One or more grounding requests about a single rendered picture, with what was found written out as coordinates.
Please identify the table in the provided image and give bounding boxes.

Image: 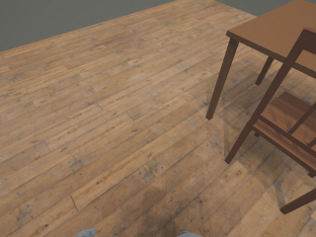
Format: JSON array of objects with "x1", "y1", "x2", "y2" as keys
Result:
[{"x1": 206, "y1": 0, "x2": 316, "y2": 120}]

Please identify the chair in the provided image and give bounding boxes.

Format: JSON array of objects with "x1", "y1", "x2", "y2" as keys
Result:
[{"x1": 225, "y1": 27, "x2": 316, "y2": 215}]

